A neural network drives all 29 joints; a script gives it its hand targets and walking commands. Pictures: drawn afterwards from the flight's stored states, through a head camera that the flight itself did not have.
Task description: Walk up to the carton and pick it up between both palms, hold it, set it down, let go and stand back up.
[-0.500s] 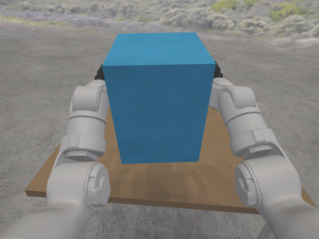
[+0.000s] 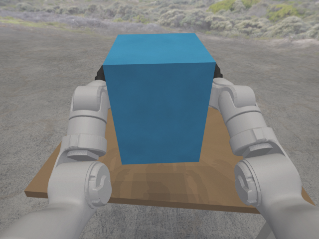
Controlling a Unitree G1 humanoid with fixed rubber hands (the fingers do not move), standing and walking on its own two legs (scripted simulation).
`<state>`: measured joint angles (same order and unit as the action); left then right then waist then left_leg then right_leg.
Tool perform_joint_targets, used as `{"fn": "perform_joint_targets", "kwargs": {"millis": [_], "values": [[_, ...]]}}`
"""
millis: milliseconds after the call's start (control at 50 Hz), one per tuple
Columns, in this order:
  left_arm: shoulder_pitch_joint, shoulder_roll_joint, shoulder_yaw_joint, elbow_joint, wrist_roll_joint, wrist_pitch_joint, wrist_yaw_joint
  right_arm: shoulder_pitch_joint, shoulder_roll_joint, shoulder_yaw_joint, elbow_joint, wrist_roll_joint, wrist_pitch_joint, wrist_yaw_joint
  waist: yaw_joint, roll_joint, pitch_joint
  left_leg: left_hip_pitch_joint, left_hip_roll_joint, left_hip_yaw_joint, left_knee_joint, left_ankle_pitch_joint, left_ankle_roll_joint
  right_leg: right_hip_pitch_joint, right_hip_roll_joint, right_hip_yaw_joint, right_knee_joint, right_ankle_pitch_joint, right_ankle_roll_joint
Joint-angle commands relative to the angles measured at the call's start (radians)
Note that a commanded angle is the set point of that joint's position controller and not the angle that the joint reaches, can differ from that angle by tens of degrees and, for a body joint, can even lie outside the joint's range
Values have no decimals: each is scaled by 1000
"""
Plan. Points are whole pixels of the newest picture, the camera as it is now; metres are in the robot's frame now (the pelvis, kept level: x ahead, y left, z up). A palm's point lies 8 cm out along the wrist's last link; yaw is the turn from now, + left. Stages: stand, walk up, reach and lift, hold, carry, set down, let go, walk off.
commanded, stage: hold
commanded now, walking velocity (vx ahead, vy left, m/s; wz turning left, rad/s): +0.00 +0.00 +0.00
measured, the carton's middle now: (158, 98) +0.34 +0.01 +0.28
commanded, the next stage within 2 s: none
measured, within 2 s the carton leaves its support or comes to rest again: neither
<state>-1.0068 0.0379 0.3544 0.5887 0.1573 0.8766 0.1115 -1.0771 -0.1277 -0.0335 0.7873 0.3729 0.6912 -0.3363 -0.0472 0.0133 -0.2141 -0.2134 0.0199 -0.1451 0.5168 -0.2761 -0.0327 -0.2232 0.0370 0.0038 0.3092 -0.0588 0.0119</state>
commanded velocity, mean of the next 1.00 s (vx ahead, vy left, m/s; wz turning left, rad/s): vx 0.00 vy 0.00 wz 0.00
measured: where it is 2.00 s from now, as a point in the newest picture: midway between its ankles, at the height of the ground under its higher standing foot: outside the picture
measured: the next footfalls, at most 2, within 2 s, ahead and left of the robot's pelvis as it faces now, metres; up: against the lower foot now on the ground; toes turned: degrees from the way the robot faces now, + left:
none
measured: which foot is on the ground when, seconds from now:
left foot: down 0.00-1.00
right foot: down 0.00-1.00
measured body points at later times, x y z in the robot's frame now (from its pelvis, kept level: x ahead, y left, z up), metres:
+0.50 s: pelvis +0.00 +0.00 +0.00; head -0.10 +0.01 +0.44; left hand +0.38 +0.14 +0.27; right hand +0.38 -0.12 +0.29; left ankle +0.00 +0.14 -0.74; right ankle +0.07 -0.13 -0.74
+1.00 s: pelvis +0.00 +0.00 +0.00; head -0.09 +0.02 +0.44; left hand +0.39 +0.15 +0.27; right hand +0.39 -0.12 +0.29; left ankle +0.01 +0.14 -0.74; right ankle +0.07 -0.13 -0.74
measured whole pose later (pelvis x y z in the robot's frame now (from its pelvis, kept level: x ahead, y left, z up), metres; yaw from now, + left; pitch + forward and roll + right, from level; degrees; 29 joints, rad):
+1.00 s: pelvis +0.00 +0.00 +0.00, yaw +1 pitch -2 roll -3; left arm -0.99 0.03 0.35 0.58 0.16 0.87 0.11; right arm -1.07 -0.13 -0.02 0.78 0.37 0.70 -0.34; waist -0.05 0.01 -0.22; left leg -0.20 0.02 -0.16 0.51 -0.27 -0.03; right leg -0.21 0.04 0.01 0.30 -0.06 0.01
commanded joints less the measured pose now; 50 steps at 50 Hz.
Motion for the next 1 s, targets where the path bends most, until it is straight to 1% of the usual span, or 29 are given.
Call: {"fn": "perform_joint_targets", "kwargs": {"millis": [0, 20, 40, 60, 80, 140, 160, 180, 240, 260, 320, 340, 360, 420, 460, 500, 540, 560, 580, 600, 620, 660, 680, 720, 800, 840, 860, 920, 980], "values": [[-989, -708, -384, -222, -171, -122, -153, -1143, 788, 208, -457, 228, -56, 185, -18, 74, -468, -113, -69, 57, -144, 192, -11, 408, 70, 12, 18, 72, -3], [-964, -713, -382, -202, -172, -117, -150, -1155, 780, 212, -479, 233, -59, 184, -11, 64, -463, -104, -69, 56, -137, 232, -16, 404, 74, 7, 20, 95, -7], [-962, -726, -390, -208, -175, -119, -152, -1142, 789, 207, -487, 234, -59, 180, -23, 69, -464, -108, -72, 56, -135, 227, -14, 409, 71, 12, 18, 99, -6], [-994, -734, -417, -254, -190, -124, -151, -1149, 791, 209, -496, 231, -66, 181, -25, 97, -495, -112, -71, 56, -133, 231, -24, 413, 68, 7, 27, 111, -4], [-965, -732, -401, -223, -172, -117, -151, -1133, 772, 197, -464, 228, -61, 179, -24, 109, -454, -100, -71, 57, -138, 217, -25, 391, 70, 11, 18, 88, -10], [-957, -706, -365, -189, -152, -113, -157, -1138, 779, 196, -443, 219, -57, 184, -14, 73, -423, -131, -70, 52, -152, 166, -7, 394, 63, 12, 12, 47, -4], [-968, -721, -378, -208, -158, -116, -155, -1139, 784, 195, -444, 219, -57, 183, -20, 81, -434, -131, -66, 54, -156, 159, -9, 393, 66, 10, 16, 48, -6], [-976, -717, -388, -242, -163, -123, -154, -1134, 793, 206, -462, 219, -63, 181, -20, 78, -478, -116, -69, 56, -141, 196, -15, 415, 64, 10, 21, 87, -9], [-954, -714, -384, -208, -165, -120, -158, -1123, 777, 199, -459, 217, -60, 180, -21, 86, -440, -111, -73, 55, -142, 199, -20, 389, 64, 10, 10, 68, -8], [-943, -703, -371, -211, -160, -119, -158, -1131, 800, 218, -480, 226, -57, 177, -16, 54, -463, -112, -78, 56, -132, 216, -10, 415, 59, 14, 12, 92, 1], [-932, -690, -384, -255, -165, -117, -161, -1101, 818, 235, -489, 236, -51, 164, -23, 53, -473, -87, -94, 62, -114, 266, -13, 429, 48, 23, 11, 159, 7], [-923, -685, -370, -233, -154, -111, -165, -1092, 791, 223, -466, 232, -47, 164, -21, 66, -436, -85, -89, 64, -125, 247, -14, 409, 56, 15, 5, 129, 4], [-949, -691, -384, -270, -165, -118, -168, -1096, 825, 234, -485, 239, -51, 166, -22, 58, -467, -88, -89, 58, -124, 233, -12, 413, 48, 16, 6, 98, 8], [-983, -670, -354, -200, -153, -117, -167, -1137, 815, 208, -441, 208, -51, 177, -1, 43, -387, -133, -85, 62, -152, 104, 2, 335, 49, 9, -9, -42, 4], [-994, -687, -372, -214, -170, -123, -162, -1124, 813, 190, -430, 200, -54, 179, -15, 57, -433, -145, -76, 62, -155, 102, -2, 367, 46, 15, 4, -9, 2], [-985, -709, -392, -223, -187, -129, -159, -1150, 821, 214, -496, 221, -60, 177, -22, 60, -487, -123, -80, 59, -141, 163, -9, 397, 53, 12, 11, 44, 1], [-983, -689, -366, -232, -177, -132, -156, -1123, 829, 227, -474, 217, -50, 173, -14, 41, -483, -113, -86, 59, -130, 206, 0, 403, 47, 19, 7, 82, 1], [-966, -667, -342, -191, -157, -123, -161, -1119, 810, 217, -431, 222, -41, 172, -6, 44, -430, -113, -86, 60, -141, 169, 5, 378, 49, 18, 1, 47, 2], [-982, -689, -368, -198, -174, -123, -162, -1135, 801, 204, -460, 213, -50, 173, -24, 57, -455, -128, -76, 55, -149, 148, 1, 393, 54, 13, 6, 36, 0], [-994, -687, -362, -203, -166, -126, -160, -1121, 799, 197, -436, 209, -46, 174, -22, 66, -442, -131, -75, 57, -157, 125, -2, 379, 53, 11, 7, 11, -1], [-976, -691, -361, -182, -167, -123, -161, -1141, 804, 198, -459, 207, -51, 176, -22, 39, -436, -132, -75, 56, -150, 133, 4, 379, 53, 11, 7, 11, 1], [-992, -682, -350, -155, -165, -126, -163, -1143, 797, 185, -423, 195, -48, 178, -13, 56, -422, -136, -74, 61, -159, 112, 1, 357, 55, 9, -3, -14, 0], [-958, -693, -350, -142, -169, -126, -164, -1152, 795, 190, -461, 199, -56, 178, -21, 34, -435, -139, -78, 58, -151, 120, 6, 372, 53, 17, -3, -4, -3], [-983, -717, -376, -199, -178, -131, -158, -1157, 796, 202, -477, 223, -57, 178, -21, 78, -486, -125, -73, 51, -146, 173, -5, 402, 55, 20, 17, 52, -5], [-967, -717, -381, -252, -166, -126, -159, -1113, 804, 226, -472, 240, -50, 172, -25, 80, -496, -84, -83, 60, -122, 273, -24, 434, 64, 12, 19, 146, 0], [-926, -720, -379, -230, -154, -112, -159, -1103, 781, 214, -465, 239, -52, 170, -24, 95, -444, -83, -75, 57, -132, 261, -24, 407, 64, 13, 13, 119, -4], [-919, -697, -352, -188, -139, -107, -164, -1095, 775, 202, -429, 228, -47, 170, -20, 60, -411, -93, -78, 58, -138, 212, -15, 397, 59, 11, 3, 83, 1], [-951, -702, -369, -223, -155, -115, -164, -1133, 802, 214, -469, 234, -57, 181, -11, 61, -442, -107, -79, 58, -141, 193, -11, 389, 55, 16, 3, 45, 1], [-956, -708, -389, -259, -180, -124, -160, -1119, 814, 236, -515, 239, -54, 173, -28, 51, -490, -69, -90, 62, -120, 268, -16, 421, 58, 15, 9, 139, 9]]}}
